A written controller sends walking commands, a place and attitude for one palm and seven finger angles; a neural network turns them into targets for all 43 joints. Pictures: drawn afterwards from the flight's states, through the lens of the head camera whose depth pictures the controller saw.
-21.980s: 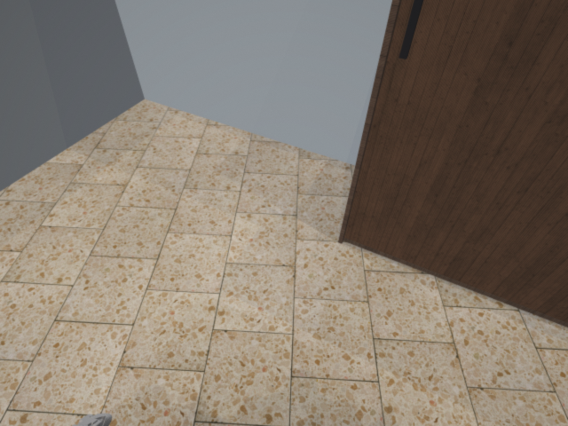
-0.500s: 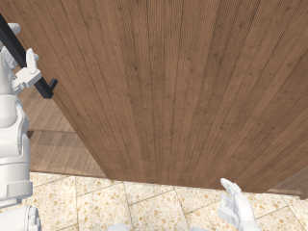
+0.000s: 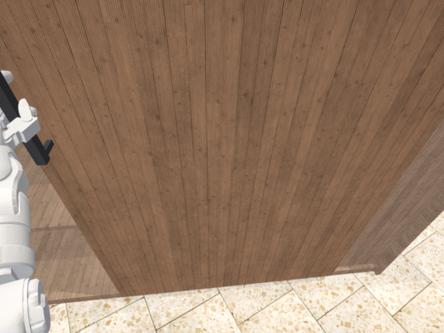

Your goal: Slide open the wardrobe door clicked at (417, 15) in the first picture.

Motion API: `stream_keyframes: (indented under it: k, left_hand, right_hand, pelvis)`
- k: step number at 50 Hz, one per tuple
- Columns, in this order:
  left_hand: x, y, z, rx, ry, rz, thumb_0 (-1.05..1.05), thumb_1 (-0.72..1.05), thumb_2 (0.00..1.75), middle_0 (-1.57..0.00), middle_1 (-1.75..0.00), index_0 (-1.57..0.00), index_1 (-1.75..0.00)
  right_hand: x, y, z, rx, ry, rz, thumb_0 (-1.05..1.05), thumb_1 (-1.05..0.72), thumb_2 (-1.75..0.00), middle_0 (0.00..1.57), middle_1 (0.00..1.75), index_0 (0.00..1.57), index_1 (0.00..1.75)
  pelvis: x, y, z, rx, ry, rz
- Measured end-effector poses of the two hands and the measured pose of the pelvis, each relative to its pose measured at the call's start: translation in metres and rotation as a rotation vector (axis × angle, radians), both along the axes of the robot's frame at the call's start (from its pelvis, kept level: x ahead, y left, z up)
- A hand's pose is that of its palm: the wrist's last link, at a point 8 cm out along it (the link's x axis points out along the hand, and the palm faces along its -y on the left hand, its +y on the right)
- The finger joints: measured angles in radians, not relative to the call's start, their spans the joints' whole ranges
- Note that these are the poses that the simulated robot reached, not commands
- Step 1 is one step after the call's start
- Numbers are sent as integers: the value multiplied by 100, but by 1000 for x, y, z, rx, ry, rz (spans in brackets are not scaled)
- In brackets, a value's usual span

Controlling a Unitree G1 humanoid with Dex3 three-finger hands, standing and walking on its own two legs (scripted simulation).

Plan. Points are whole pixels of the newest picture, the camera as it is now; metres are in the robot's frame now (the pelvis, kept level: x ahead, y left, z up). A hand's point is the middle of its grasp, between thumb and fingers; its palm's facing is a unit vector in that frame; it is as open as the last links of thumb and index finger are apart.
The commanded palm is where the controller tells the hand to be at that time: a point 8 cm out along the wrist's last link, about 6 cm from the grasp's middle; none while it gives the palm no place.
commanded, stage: stop walking and hold the door there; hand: left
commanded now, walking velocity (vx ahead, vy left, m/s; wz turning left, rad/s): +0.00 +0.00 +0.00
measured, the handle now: (9, 88) +0.42 +0.37 +0.26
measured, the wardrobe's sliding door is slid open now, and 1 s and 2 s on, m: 0.66 0.66 0.66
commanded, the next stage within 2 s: loosen the grip on the handle in 1.92 s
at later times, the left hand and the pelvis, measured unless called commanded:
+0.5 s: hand (29, 120) +0.38 +0.33 +0.22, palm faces +0.56 -0.81 -0.17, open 6.9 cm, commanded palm +0.34 +0.36 +0.18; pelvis -0.03 +0.01 +0.00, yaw -1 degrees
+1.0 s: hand (25, 123) +0.37 +0.34 +0.22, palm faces +0.44 -0.88 -0.16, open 6.9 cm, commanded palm +0.34 +0.36 +0.18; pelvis -0.04 +0.07 +0.00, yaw +3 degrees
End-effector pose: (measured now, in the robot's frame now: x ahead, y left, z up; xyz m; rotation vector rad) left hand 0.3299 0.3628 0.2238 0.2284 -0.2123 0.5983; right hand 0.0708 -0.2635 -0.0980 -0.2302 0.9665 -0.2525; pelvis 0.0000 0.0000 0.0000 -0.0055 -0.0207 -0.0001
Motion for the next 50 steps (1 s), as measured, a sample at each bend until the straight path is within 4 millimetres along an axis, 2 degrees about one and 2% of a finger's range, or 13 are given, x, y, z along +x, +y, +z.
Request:
stream_keyframes:
  k: [4, 10, 20, 29, 34, 41, 45, 50]
  left_hand:
    - [0, -2, 1, 2, 19, 19, -2, 74, 82, -45, -135, -8, -124]
    - [-1, -1, 4, -26, 46, 5, -2, 74, 81, -43, -132, -10, -126]
    - [-1, 1, 4, -26, 50, -13, -2, 73, 82, -44, -132, -11, -127]
    - [-1, 3, 3, 3, 49, -17, -3, 72, 83, -45, -134, -12, -128]
    - [-1, 7, 4, 26, 51, -38, -4, 69, 83, -45, -136, -13, -128]
    - [0, 16, 2, 52, 19, -124, -6, 65, 83, -46, -139, -18, -128]
    - [0, 16, 0, 46, 7, -142, -6, 68, 82, -46, -139, -15, -128]
    - [1, 14, -1, 15, -2, -164, -5, 72, 81, -46, -140, -11, -129]
  right_hand:
    - [-10, 5, -8, 33, 3, -28, 1, -91, -90, 21, 30, 20, 30]
    - [-22, 3, -6, 9, -8, -50, 1, -90, -89, 21, 30, 21, 30]
    - [-38, -7, -4, -32, 11, -60, 1, -91, -90, 21, 30, 20, 30]
    - [-32, -4, -8, -23, 28, -57, 1, -91, -90, 21, 30, 20, 30]
    - [-23, 2, -10, -27, 30, -39, 1, -91, -90, 21, 30, 20, 30]
    - [-3, 29, -10, -50, 25, 14, 1, -91, -90, 20, 30, 20, 30]
    - [12, 61, -9, -3, -18, 46, 1, -91, -90, 20, 30, 20, 30]
    - [25, 102, -5, 58, -30, 112, 1, -91, -90, 20, 30, 20, 30]
  pelvis:
    - [-12, -2, -1, -11, -6, -8]
    - [-26, 3, 0, -1, -10, -14]
    - [-32, 9, 0, 6, 4, -23]
    - [-28, 10, 0, 2, 8, -21]
    - [-28, 21, -2, -2, 8, 9]
    - [-31, 54, -8, 20, -7, 45]
    - [-35, 66, -4, -4, -8, 37]
    - [-38, 69, 1, -14, 4, 44]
